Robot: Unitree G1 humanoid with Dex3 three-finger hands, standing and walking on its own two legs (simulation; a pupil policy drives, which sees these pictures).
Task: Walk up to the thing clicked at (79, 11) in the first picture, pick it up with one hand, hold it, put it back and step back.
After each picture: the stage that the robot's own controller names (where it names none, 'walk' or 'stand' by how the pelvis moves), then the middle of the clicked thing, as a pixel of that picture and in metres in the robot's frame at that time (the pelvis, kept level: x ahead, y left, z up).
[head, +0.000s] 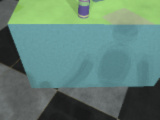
stand; out of the picture +0.95 +0.00 +0.06
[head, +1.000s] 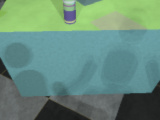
walk; (69, 1) +0.85 +0.12 +0.08
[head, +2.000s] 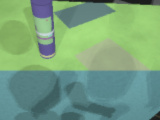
stand; (45, 30) +0.54 +0.17 +0.09
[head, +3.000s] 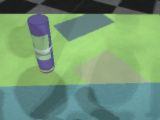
stand; (43, 47) +0.50 +0.17 +0.06
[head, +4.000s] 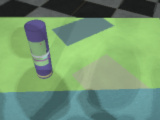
stand; (40, 52) +0.48 +0.17 +0.06
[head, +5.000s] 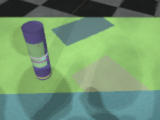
stand; (39, 53) +0.47 +0.18 +0.06
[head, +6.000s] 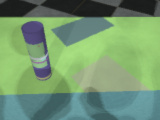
stand; (39, 54) +0.47 +0.18 +0.06
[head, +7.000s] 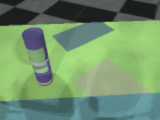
rise first; (39, 59) +0.45 +0.19 +0.06
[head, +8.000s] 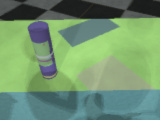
go down; (44, 53) +0.48 +0.19 +0.06
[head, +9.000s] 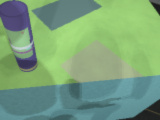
go down; (22, 42) +0.46 +0.18 +0.08
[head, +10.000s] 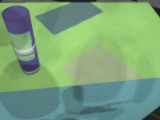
approach; (24, 45) +0.46 +0.18 +0.09
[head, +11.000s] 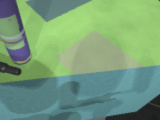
close in; (12, 31) +0.47 +0.19 +0.12
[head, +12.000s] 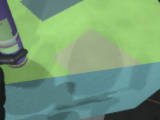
lift; (5, 35) +0.46 +0.20 +0.12
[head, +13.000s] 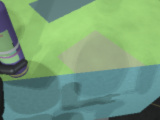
lift; (6, 45) +0.42 +0.21 +0.12
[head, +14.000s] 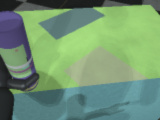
lift; (19, 59) +0.35 +0.17 +0.17
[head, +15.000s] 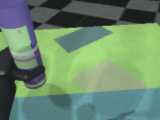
hold; (25, 49) +0.33 +0.16 +0.24
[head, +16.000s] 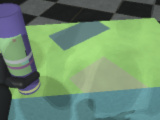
hold; (18, 56) +0.33 +0.17 +0.21
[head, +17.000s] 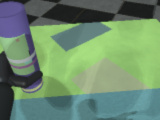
crouch; (22, 54) +0.32 +0.17 +0.22
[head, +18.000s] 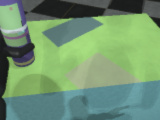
crouch; (14, 27) +0.42 +0.18 +0.24
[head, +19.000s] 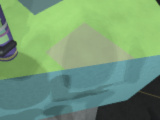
lower; out of the picture +0.49 +0.21 +0.11
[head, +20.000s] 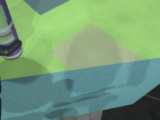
lower; out of the picture +0.48 +0.20 +0.13
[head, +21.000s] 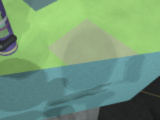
lower; out of the picture +0.49 +0.21 +0.14
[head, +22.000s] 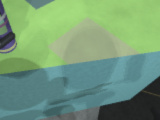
lower; out of the picture +0.50 +0.21 +0.14
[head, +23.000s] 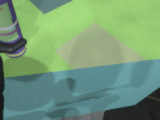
draw back; (4, 22) +0.48 +0.20 +0.14
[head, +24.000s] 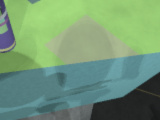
rise; out of the picture +0.48 +0.20 +0.14
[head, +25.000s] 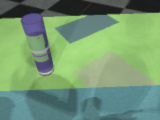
sink last; (40, 48) +0.48 +0.19 +0.10
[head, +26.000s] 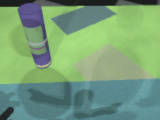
stand; (37, 40) +0.49 +0.19 +0.10
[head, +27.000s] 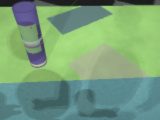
stand; (32, 38) +0.49 +0.20 +0.11
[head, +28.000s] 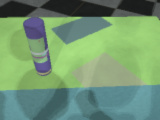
walk; (39, 49) +0.50 +0.19 +0.06
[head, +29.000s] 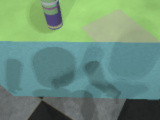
walk; (49, 0) +0.64 +0.15 +0.09
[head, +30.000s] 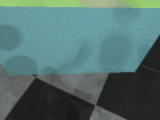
walk; out of the picture +0.94 +0.17 +0.08
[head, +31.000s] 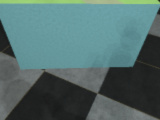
stand; out of the picture +1.17 +0.19 +0.08
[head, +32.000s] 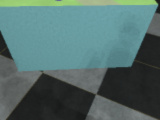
stand; out of the picture +1.15 +0.19 +0.06
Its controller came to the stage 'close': yes
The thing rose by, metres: 0.19
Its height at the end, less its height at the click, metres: +0.00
